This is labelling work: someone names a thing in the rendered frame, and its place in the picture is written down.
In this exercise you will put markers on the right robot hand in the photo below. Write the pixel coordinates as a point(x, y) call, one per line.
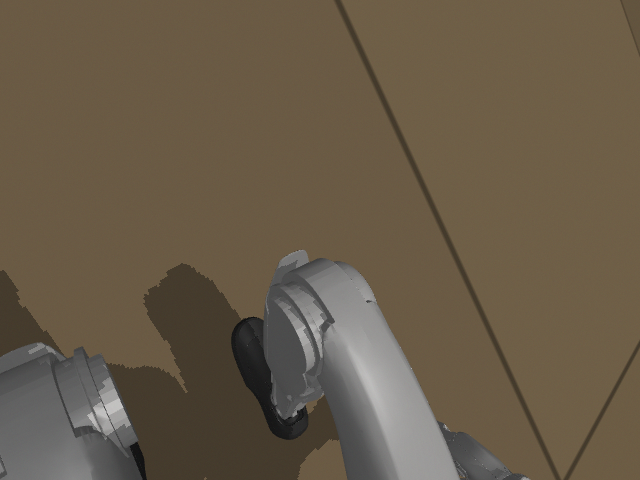
point(472, 459)

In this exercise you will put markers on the right robot foot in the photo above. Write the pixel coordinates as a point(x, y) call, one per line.
point(247, 347)

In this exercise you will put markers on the left robot foot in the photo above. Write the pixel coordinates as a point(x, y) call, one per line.
point(138, 456)

